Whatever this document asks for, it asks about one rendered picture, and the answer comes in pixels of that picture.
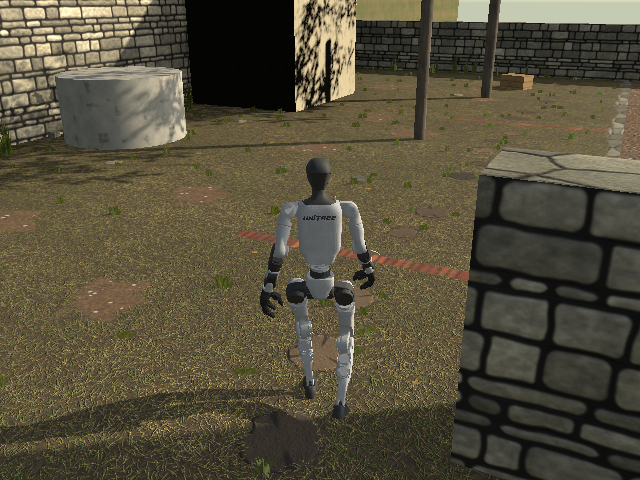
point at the left robot hand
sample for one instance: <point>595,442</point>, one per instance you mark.
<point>265,302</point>

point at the right robot forearm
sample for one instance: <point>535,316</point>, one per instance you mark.
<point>366,260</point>

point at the right robot foot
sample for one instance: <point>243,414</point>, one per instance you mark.
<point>339,411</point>

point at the robot left upper arm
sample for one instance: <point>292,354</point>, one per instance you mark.
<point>287,212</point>

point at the left robot forearm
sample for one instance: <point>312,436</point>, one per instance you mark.
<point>272,273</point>

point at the robot right shin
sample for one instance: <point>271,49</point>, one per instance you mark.
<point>344,370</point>

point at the robot right upper arm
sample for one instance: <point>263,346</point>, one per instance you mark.
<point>350,210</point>

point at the right robot hand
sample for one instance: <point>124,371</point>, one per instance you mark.
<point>361,275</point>

